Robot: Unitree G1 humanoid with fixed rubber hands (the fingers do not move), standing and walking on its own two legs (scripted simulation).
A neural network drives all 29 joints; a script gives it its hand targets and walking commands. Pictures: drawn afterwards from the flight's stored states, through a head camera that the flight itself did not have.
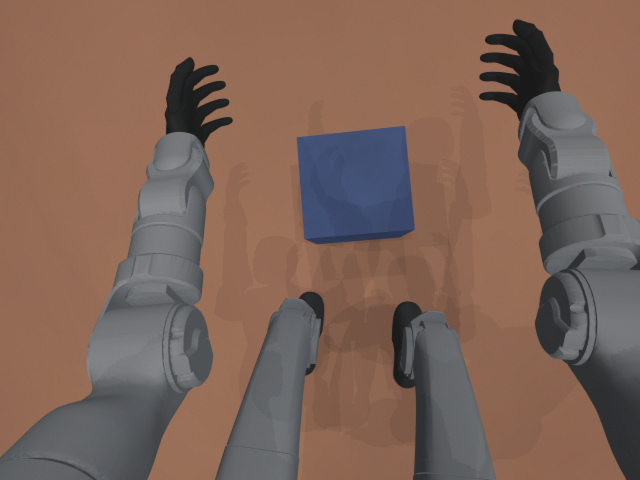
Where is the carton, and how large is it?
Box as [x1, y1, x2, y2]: [297, 126, 414, 243]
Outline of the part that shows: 404,126 297,137 304,238 315,243 327,243 399,237 414,229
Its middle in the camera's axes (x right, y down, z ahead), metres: +0.07 -0.10 +0.86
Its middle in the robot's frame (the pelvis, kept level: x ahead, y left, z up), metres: +0.48 +0.03 -0.51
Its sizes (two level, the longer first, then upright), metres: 0.210 0.200 0.250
